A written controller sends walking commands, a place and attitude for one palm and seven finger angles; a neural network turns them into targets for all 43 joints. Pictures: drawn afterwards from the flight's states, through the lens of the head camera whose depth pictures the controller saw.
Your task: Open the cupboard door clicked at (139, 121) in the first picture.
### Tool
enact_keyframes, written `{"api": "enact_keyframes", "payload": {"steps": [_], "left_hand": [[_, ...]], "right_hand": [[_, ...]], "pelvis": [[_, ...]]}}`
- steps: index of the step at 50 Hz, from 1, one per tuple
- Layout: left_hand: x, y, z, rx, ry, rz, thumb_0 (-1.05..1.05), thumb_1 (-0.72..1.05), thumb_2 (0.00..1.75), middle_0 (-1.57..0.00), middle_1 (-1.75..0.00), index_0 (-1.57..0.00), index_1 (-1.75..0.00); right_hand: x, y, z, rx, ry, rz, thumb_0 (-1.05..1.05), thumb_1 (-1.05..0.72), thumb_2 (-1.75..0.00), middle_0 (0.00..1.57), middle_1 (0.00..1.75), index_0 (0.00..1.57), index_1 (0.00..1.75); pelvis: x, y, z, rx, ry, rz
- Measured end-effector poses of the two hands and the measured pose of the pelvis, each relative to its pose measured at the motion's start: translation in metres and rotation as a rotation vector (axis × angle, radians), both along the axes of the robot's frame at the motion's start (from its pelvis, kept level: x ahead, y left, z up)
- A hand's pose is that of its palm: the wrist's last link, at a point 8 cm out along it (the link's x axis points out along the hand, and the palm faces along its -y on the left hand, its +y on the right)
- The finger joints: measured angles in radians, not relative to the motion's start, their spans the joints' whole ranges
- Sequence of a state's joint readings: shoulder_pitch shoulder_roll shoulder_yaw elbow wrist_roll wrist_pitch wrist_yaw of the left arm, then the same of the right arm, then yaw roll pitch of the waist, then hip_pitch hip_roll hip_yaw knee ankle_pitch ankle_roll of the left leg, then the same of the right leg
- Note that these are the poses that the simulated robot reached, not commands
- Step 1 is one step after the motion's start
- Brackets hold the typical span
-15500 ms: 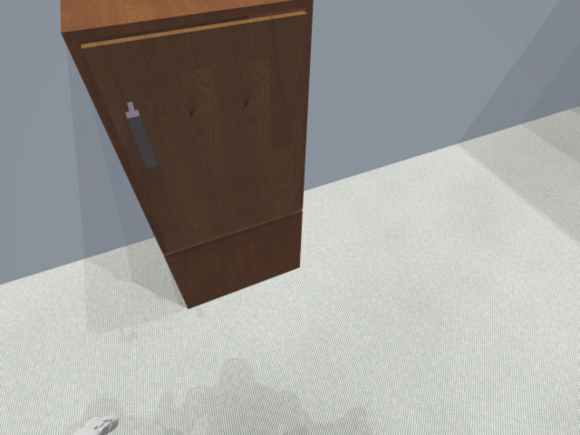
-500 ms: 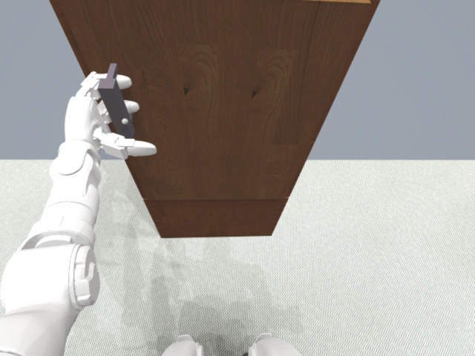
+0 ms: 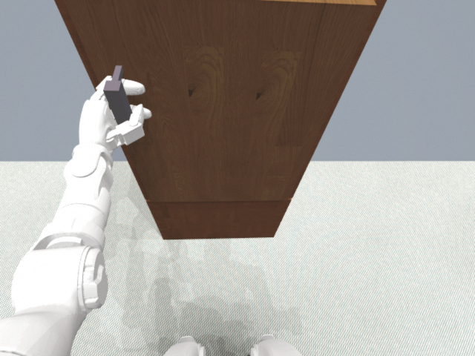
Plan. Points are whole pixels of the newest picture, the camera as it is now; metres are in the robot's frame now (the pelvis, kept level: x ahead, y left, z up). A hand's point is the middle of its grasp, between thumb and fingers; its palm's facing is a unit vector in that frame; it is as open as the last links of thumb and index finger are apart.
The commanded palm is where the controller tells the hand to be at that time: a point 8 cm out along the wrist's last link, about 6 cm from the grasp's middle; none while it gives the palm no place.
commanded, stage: close the thumb around the handle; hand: left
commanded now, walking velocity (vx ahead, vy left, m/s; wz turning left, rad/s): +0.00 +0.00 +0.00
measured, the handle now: (125, 105) +0.53 +0.17 +0.09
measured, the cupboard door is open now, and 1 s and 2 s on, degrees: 0 37 38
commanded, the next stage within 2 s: pull the door open along its arc in 0.04 s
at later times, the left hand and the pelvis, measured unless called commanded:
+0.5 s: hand (139, 148) +0.43 +0.14 +0.09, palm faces -0.02 -1.00 +0.00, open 5.7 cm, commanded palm +0.37 +0.19 +0.09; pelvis +0.01 -0.01 +0.01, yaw -2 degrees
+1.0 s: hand (198, 251) +0.26 +0.04 +0.09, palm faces +0.35 -0.94 +0.02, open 6.2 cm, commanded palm +0.20 +0.12 +0.09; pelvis +0.01 -0.05 +0.02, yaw +1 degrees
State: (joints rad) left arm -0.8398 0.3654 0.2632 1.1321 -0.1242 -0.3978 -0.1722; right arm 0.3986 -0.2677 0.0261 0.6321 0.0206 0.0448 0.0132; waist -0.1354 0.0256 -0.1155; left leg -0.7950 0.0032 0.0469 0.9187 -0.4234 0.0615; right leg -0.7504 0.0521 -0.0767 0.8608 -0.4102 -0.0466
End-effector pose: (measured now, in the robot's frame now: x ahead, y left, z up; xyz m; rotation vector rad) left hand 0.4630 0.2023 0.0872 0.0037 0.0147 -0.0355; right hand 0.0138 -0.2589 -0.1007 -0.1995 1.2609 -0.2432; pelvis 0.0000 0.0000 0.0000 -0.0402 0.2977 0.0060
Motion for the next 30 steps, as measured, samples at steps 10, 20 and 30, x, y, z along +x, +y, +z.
{"api": "enact_keyframes", "payload": {"steps": [10,20,30], "left_hand": [[-0.004,-0.001,0.000,-0.001,-0.002,0.035,0.01,0.74,0.84,-0.40,-1.35,-0.39,-1.34],[-0.022,-0.003,0.000,0.000,-0.017,0.024,0.02,0.75,0.81,-0.40,-1.35,-0.39,-1.35],[-0.095,-0.019,0.000,-0.020,-0.040,0.002,0.02,0.71,0.74,-0.37,-1.35,-0.36,-1.35]], "right_hand": [[0.003,-0.001,0.000,0.011,-0.023,-0.011,0.01,-0.90,-0.90,0.20,0.30,0.20,0.30],[0.014,-0.005,0.003,0.027,-0.057,-0.023,0.01,-0.91,-0.90,0.20,0.30,0.20,0.30],[0.073,-0.004,0.018,0.068,-0.255,0.018,0.01,-0.91,-0.90,0.20,0.30,0.20,0.30]], "pelvis": [[0.001,-0.002,0.001,0.005,-0.011,-0.011],[0.007,-0.007,0.006,0.013,-0.026,-0.025],[0.017,-0.011,0.015,0.026,-0.085,-0.040]]}}
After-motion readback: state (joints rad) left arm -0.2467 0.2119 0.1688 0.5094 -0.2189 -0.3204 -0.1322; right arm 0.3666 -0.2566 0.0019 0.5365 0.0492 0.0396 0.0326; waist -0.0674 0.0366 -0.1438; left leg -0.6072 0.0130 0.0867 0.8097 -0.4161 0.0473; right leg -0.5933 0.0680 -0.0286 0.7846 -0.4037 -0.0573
